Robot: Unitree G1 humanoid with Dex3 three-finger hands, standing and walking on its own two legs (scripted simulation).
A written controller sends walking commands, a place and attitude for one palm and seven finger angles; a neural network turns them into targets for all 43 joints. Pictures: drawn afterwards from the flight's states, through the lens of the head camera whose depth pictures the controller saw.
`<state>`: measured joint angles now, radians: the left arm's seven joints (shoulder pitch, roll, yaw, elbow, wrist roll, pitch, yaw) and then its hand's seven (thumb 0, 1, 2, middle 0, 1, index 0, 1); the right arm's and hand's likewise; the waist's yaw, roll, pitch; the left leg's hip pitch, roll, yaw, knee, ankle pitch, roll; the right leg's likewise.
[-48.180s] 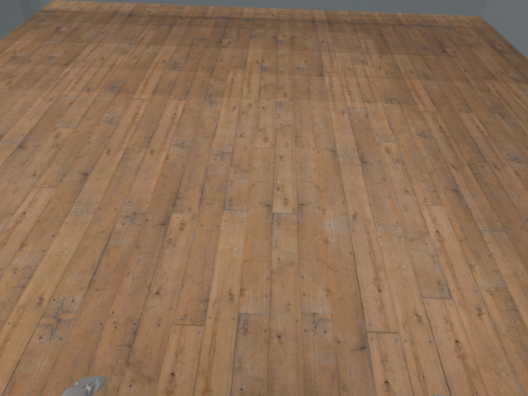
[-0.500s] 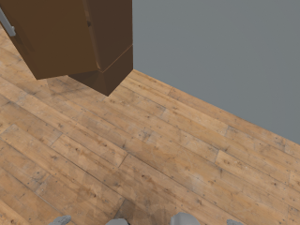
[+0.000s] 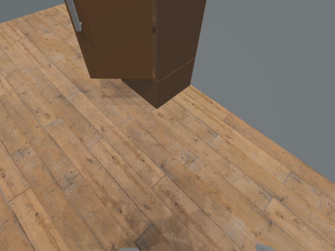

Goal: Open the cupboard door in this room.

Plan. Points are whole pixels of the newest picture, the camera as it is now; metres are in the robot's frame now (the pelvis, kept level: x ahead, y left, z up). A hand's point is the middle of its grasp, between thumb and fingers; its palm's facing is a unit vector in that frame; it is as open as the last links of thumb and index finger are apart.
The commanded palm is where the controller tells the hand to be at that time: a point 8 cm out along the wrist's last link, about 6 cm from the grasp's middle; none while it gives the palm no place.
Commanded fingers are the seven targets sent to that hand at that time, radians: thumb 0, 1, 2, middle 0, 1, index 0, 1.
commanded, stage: take the last steps up to it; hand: left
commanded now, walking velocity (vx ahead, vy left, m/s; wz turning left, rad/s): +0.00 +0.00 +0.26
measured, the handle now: (75, 12) +1.05 +0.48 -0.02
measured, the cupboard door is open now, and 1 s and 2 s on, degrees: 47 47 47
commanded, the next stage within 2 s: come to a stop and stand still in 1.48 s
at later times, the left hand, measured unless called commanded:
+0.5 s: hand out of the picture +0.01 +0.19 -0.15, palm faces +0.23 -0.95 -0.20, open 7.4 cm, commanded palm none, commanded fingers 0.00 0.90 0.90 -0.20 -0.30 -0.20 -0.30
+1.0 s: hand (75, 175) +0.32 +0.29 -0.14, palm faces +0.17 -0.96 -0.22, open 7.4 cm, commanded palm none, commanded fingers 0.00 0.90 0.90 -0.20 -0.30 -0.20 -0.30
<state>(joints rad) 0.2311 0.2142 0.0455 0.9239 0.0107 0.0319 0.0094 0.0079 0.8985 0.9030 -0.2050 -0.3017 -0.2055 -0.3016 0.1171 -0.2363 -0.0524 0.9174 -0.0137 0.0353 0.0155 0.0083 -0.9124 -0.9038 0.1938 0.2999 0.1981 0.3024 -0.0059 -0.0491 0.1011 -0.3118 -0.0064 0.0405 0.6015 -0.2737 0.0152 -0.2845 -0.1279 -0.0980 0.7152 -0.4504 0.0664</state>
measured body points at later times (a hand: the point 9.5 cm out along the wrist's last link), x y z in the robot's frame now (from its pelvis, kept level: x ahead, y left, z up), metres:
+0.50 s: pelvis +0.06 +0.02 +0.02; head +0.11 +0.03 +0.47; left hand +0.00 +0.24 -0.13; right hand +0.20 -0.22 -0.12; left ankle +0.08 +0.16 -0.69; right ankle +0.01 -0.14 -0.72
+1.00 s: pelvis +0.23 +0.09 +0.00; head +0.26 +0.08 +0.45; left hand +0.31 +0.34 -0.12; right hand +0.22 -0.15 -0.16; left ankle +0.12 +0.17 -0.70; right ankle +0.28 +0.00 -0.72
